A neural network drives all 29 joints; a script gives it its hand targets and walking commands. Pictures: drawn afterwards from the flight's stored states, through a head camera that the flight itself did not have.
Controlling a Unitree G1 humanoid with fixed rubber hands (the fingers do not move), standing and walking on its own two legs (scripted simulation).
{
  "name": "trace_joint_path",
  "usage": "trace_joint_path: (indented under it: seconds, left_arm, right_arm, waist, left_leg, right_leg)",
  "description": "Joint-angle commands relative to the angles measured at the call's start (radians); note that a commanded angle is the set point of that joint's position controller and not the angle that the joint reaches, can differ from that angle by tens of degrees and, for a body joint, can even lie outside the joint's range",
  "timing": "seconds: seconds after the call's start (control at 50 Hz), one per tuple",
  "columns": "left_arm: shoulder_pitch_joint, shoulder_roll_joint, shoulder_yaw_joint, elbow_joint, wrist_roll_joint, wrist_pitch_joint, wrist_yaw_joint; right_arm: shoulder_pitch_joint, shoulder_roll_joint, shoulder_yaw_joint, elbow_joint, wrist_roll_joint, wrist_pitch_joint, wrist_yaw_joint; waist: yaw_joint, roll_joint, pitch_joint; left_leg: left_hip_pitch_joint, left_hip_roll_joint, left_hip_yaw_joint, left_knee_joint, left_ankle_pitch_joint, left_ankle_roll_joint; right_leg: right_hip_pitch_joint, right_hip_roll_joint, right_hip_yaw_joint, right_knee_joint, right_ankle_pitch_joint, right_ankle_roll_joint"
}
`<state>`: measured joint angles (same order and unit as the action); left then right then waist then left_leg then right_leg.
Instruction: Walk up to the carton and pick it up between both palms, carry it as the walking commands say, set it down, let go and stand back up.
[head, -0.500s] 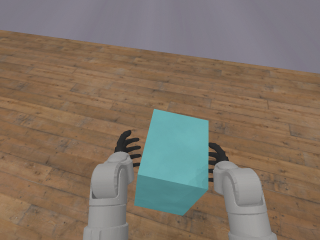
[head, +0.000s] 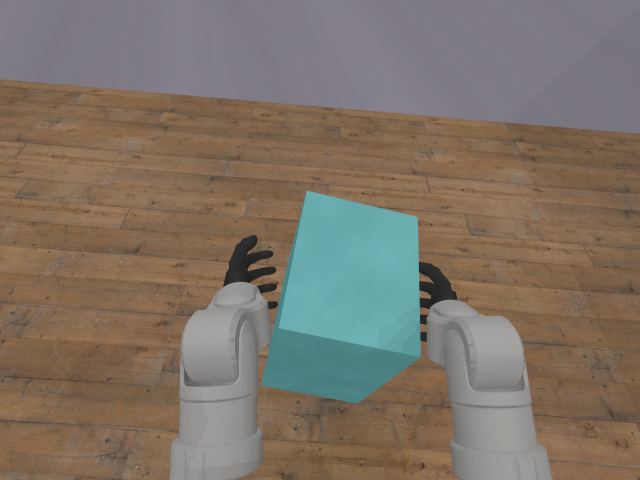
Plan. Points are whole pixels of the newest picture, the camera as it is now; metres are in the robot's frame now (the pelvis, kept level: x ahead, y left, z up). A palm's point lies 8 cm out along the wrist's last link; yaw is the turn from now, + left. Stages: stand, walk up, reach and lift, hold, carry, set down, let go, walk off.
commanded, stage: carry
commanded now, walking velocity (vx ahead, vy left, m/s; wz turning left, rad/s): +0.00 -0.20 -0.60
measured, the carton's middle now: (334, 306) +0.36 +0.04 +0.01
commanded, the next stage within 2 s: none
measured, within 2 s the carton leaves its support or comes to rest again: neither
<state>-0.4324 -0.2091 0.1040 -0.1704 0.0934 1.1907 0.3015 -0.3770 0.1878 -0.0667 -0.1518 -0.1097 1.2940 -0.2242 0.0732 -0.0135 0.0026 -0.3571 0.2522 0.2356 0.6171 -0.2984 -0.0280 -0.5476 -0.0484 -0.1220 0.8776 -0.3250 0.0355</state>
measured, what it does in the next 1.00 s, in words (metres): walks backwards, turning right: right foot, then left foot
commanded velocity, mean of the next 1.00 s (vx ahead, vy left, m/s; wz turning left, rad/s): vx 0.00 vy -0.20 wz -0.60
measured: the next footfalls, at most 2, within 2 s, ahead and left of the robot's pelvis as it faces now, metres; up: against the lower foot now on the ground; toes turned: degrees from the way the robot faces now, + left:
right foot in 0.08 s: +0.07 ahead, -0.17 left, +0.00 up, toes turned -9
left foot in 0.34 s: +0.01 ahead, +0.03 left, +0.00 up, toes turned -3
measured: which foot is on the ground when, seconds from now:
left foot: down 0.00-0.08, up 0.10-0.32, down 0.34-0.68, up 0.70-0.96, down 0.98-1.00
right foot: up 0.00-0.06, down 0.08-0.34, up 0.36-0.68, down 0.70-0.98, up 1.00-1.00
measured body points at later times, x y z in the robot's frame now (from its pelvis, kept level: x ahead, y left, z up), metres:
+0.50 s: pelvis -0.09 -0.07 -0.01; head -0.05 -0.06 +0.44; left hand +0.26 -0.04 +0.06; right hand +0.17 -0.26 +0.04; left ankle -0.03 +0.03 -0.74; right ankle -0.08 -0.21 -0.67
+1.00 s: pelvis -0.26 -0.17 -0.02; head -0.22 -0.17 +0.43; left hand +0.08 -0.28 +0.06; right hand -0.08 -0.45 +0.04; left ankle -0.21 -0.10 -0.74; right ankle -0.19 -0.28 -0.74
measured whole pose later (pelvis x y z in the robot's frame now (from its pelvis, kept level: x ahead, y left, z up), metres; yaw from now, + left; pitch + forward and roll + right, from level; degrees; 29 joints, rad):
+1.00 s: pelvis -0.26 -0.17 -0.02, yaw -32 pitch +3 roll +0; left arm -0.47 -0.22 0.11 -0.06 0.16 1.14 0.21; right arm -0.33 0.17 -0.06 -0.17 -0.04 1.29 -0.32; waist -0.05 -0.05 -0.01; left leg -0.41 0.02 0.14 0.71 -0.38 0.01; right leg -0.54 0.09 -0.04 0.60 -0.12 -0.09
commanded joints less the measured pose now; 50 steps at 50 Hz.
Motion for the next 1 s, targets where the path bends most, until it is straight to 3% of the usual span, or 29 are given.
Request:
trace_joint_path:
  seconds: [0.0, 0.02, 0.06, 0.08, 0.1, 0.16, 0.18, 0.26, 0.28, 0.3, 0.32, 0.34, 0.36, 0.38, 0.44, 0.5, 0.6, 0.64, 0.66, 0.68, 0.7, 0.74, 0.76, 0.84, 0.88, 0.92, 0.94, 0.96, 0.98]
  left_arm:
    - [-0.337, -1.149, -0.673, 0.137, -0.425, 0.058, -0.397]
    - [-0.379, -1.153, -0.660, 0.141, -0.419, 0.057, -0.404]
    - [-0.299, -1.113, -0.600, 0.218, -0.396, 0.050, -0.415]
    - [-0.344, -1.138, -0.632, 0.186, -0.425, 0.043, -0.417]
    - [-0.356, -1.133, -0.611, 0.197, -0.400, 0.031, -0.422]
    - [-0.325, -1.185, -0.557, 0.192, -0.376, 0.010, -0.419]
    - [-0.338, -1.172, -0.549, 0.165, -0.373, 0.003, -0.403]
    - [-0.310, -1.127, -0.584, 0.064, -0.342, -0.018, -0.367]
    - [-0.281, -1.093, -0.599, 0.027, -0.336, -0.017, -0.362]
    - [-0.324, -1.113, -0.619, 0.009, -0.341, -0.012, -0.358]
    - [-0.314, -1.102, -0.621, 0.020, -0.332, -0.006, -0.353]
    - [-0.309, -1.118, -0.625, 0.060, -0.330, -0.003, -0.355]
    - [-0.388, -1.137, -0.653, 0.014, -0.365, -0.005, -0.364]
    - [-0.437, -1.122, -0.675, -0.033, -0.384, -0.014, -0.359]
    - [-0.425, -1.132, -0.677, 0.010, -0.414, -0.010, -0.369]
    - [-0.304, -1.139, -0.652, 0.094, -0.410, 0.010, -0.374]
    - [-0.335, -1.122, -0.670, 0.122, -0.425, 0.036, -0.393]
    - [-0.313, -1.135, -0.654, 0.179, -0.428, 0.039, -0.408]
    - [-0.390, -1.121, -0.656, 0.120, -0.441, 0.025, -0.415]
    - [-0.383, -1.125, -0.645, 0.146, -0.430, 0.026, -0.415]
    - [-0.361, -1.119, -0.631, 0.176, -0.409, 0.023, -0.426]
    - [-0.370, -1.153, -0.608, 0.180, -0.403, 0.015, -0.424]
    - [-0.410, -1.149, -0.591, 0.125, -0.405, -0.003, -0.422]
    - [-0.339, -1.109, -0.539, 0.075, -0.352, -0.022, -0.382]
    - [-0.314, -1.113, -0.521, 0.090, -0.318, -0.014, -0.368]
    - [-0.209, -1.091, -0.540, 0.127, -0.299, -0.005, -0.364]
    - [-0.263, -1.099, -0.566, 0.118, -0.306, -0.003, -0.355]
    - [-0.308, -1.108, -0.591, 0.095, -0.314, 0.001, -0.352]
    - [-0.322, -1.108, -0.601, 0.083, -0.322, 0.000, -0.353]
  right_arm:
    - [-0.581, 1.007, 0.547, -0.141, 0.362, -0.099, 0.281]
    - [-0.587, 1.013, 0.545, -0.125, 0.353, -0.104, 0.276]
    - [-0.650, 1.021, 0.610, -0.184, 0.388, -0.101, 0.273]
    - [-0.655, 1.030, 0.624, -0.177, 0.396, -0.104, 0.266]
    - [-0.726, 1.045, 0.637, -0.209, 0.413, -0.107, 0.272]
    - [-0.851, 1.063, 0.684, -0.306, 0.475, -0.117, 0.279]
    - [-0.860, 1.065, 0.680, -0.316, 0.508, -0.123, 0.274]
    - [-0.726, 1.034, 0.640, -0.285, 0.505, -0.115, 0.290]
    - [-0.669, 1.048, 0.635, -0.246, 0.501, -0.109, 0.297]
    - [-0.675, 1.057, 0.612, -0.237, 0.498, -0.103, 0.307]
    - [-0.659, 1.048, 0.595, -0.210, 0.498, -0.106, 0.312]
    - [-0.615, 1.043, 0.585, -0.168, 0.481, -0.106, 0.318]
    - [-0.655, 1.051, 0.589, -0.186, 0.501, -0.122, 0.318]
    - [-0.680, 1.045, 0.604, -0.206, 0.510, -0.125, 0.323]
    - [-0.737, 1.024, 0.593, -0.250, 0.466, -0.122, 0.309]
    - [-0.699, 0.975, 0.565, -0.295, 0.423, -0.119, 0.286]
    - [-0.575, 0.976, 0.523, -0.150, 0.356, -0.106, 0.281]
    - [-0.539, 0.971, 0.528, -0.114, 0.336, -0.106, 0.277]
    - [-0.616, 0.997, 0.553, -0.149, 0.347, -0.117, 0.279]
    - [-0.616, 1.015, 0.573, -0.125, 0.353, -0.106, 0.278]
    - [-0.668, 1.036, 0.579, -0.160, 0.365, -0.114, 0.278]
    - [-0.747, 1.059, 0.617, -0.223, 0.402, -0.130, 0.272]
    - [-0.806, 1.077, 0.649, -0.252, 0.448, -0.137, 0.278]
    - [-0.823, 1.047, 0.661, -0.325, 0.518, -0.128, 0.278]
    - [-0.843, 1.057, 0.653, -0.331, 0.523, -0.114, 0.280]
    - [-0.660, 1.023, 0.620, -0.228, 0.482, -0.097, 0.293]
    - [-0.670, 1.037, 0.595, -0.188, 0.475, -0.099, 0.310]
    - [-0.637, 1.047, 0.567, -0.122, 0.464, -0.093, 0.322]
    - [-0.576, 1.027, 0.553, -0.097, 0.456, -0.102, 0.329]
  waist:
    - [-0.060, 0.292, -0.439]
    - [-0.053, 0.214, -0.452]
    - [-0.067, -0.315, -0.470]
    - [-0.063, -0.298, -0.425]
    - [-0.046, -0.292, -0.452]
    - [-0.050, -0.276, -0.445]
    - [-0.050, -0.179, -0.466]
    - [-0.046, -0.082, -0.540]
    - [-0.053, -0.126, -0.561]
    - [-0.070, -0.052, -0.562]
    - [-0.080, 0.199, -0.562]
    - [-0.065, 0.432, -0.498]
    - [-0.064, 0.406, -0.476]
    - [-0.064, 0.263, -0.445]
    - [-0.065, 0.035, -0.433]
    - [-0.068, 0.216, -0.460]
    - [-0.071, 0.361, -0.431]
    - [-0.056, 0.175, -0.461]
    - [-0.047, -0.098, -0.440]
    - [-0.061, -0.315, -0.412]
    - [-0.045, -0.285, -0.412]
    - [-0.048, -0.209, -0.447]
    - [-0.056, -0.181, -0.444]
    - [-0.051, -0.181, -0.531]
    - [-0.045, -0.156, -0.547]
    - [-0.059, -0.142, -0.523]
    - [-0.079, -0.030, -0.514]
    - [-0.080, 0.220, -0.509]
    - [-0.082, 0.486, -0.455]
  left_leg:
    - [0.323, 0.140, -0.044, 0.068, 0.704, 0.049]
    - [0.256, 0.110, -0.052, 0.147, 0.531, 0.019]
    - [-0.180, -0.067, -0.032, 0.431, -0.396, -0.046]
    - [-0.227, -0.141, -0.092, 0.503, -0.370, -0.066]
    - [-0.286, -0.140, -0.100, 0.485, -0.323, -0.068]
    - [-0.209, -0.146, -0.145, 0.436, -0.182, -0.053]
    - [-0.202, -0.163, -0.137, 0.371, -0.170, -0.049]
    - [-0.047, -0.186, -0.146, 0.149, -0.132, -0.007]
    - [0.063, -0.187, -0.173, 0.056, -0.130, 0.013]
    - [0.232, -0.117, -0.192, -0.121, 0.009, 0.037]
    - [0.407, 0.078, -0.381, -0.263, 0.316, 0.088]
    - [0.463, 0.317, -0.650, -0.237, 0.755, 0.212]
    - [0.406, 0.392, -0.642, -0.210, 0.790, 0.286]
    - [0.434, 0.333, -0.528, -0.161, 0.826, 0.272]
    - [0.403, 0.197, -0.269, -0.088, 0.801, 0.137]
    - [0.355, 0.151, -0.143, -0.074, 0.805, 0.097]
    - [0.338, 0.191, -0.103, -0.070, 0.609, 0.060]
    - [0.163, 0.117, -0.058, 0.082, 0.362, -0.024]
    - [-0.090, 0.000, -0.029, 0.248, -0.047, -0.076]
    - [-0.263, -0.104, -0.027, 0.422, -0.383, -0.100]
    - [-0.252, -0.122, -0.083, 0.493, -0.335, -0.083]
    - [-0.274, -0.139, -0.121, 0.546, -0.253, -0.060]
    - [-0.261, -0.137, -0.136, 0.517, -0.202, -0.064]
    - [-0.151, -0.183, -0.154, 0.246, -0.134, -0.029]
    - [-0.081, -0.191, -0.167, 0.163, -0.141, -0.007]
    - [0.052, -0.171, -0.175, 0.008, -0.105, 0.026]
    - [0.238, -0.106, -0.215, -0.165, 0.000, 0.050]
    - [0.367, 0.104, -0.454, -0.313, 0.076, 0.119]
    - [0.444, 0.336, -0.618, -0.255, 0.564, 0.240]
  right_leg:
    - [0.197, 0.006, -0.045, -0.396, 0.146, -0.019]
    - [0.303, -0.032, 0.040, -0.507, 0.228, -0.033]
    - [0.532, -0.313, 0.438, -0.395, 1.022, -0.131]
    - [0.520, -0.227, 0.345, -0.373, 1.157, -0.161]
    - [0.580, -0.226, 0.276, -0.353, 1.082, -0.197]
    - [0.412, -0.152, 0.230, -0.401, 0.572, -0.184]
    - [0.466, -0.168, 0.264, -0.374, 0.598, -0.203]
    - [0.414, -0.189, 0.334, -0.378, 0.596, -0.232]
    - [0.336, -0.163, 0.343, -0.386, 0.491, -0.209]
    - [0.212, -0.133, 0.285, -0.319, 0.418, -0.178]
    - [0.045, -0.019, 0.175, -0.119, 0.212, -0.133]
    - [-0.180, 0.083, 0.116, 0.137, -0.188, -0.085]
    - [-0.202, -0.041, 0.226, 0.287, -0.200, -0.090]
    - [-0.243, -0.046, 0.185, 0.293, -0.167, -0.073]
    - [-0.187, -0.031, 0.110, 0.203, -0.072, -0.037]
    - [-0.012, 0.030, -0.001, 0.028, -0.045, -0.004]
    - [0.104, 0.048, -0.056, -0.293, -0.016, -0.009]
    - [0.317, -0.019, 0.069, -0.479, 0.169, -0.030]
    - [0.436, -0.200, 0.330, -0.503, 0.475, -0.089]
    - [0.455, -0.285, 0.465, -0.455, 0.692, -0.154]
    - [0.432, -0.268, 0.342, -0.417, 0.844, -0.205]
    - [0.481, -0.194, 0.282, -0.382, 0.839, -0.181]
    - [0.457, -0.167, 0.257, -0.392, 0.691, -0.162]
    - [0.518, -0.173, 0.311, -0.389, 0.596, -0.195]
    - [0.489, -0.172, 0.354, -0.446, 0.402, -0.198]
    - [0.357, -0.164, 0.356, -0.439, 0.333, -0.207]
    - [0.188, -0.115, 0.312, -0.378, 0.287, -0.159]
    - [0.037, -0.008, 0.223, -0.213, 0.102, -0.113]
    - [-0.188, 0.092, 0.117, 0.110, -0.176, -0.057]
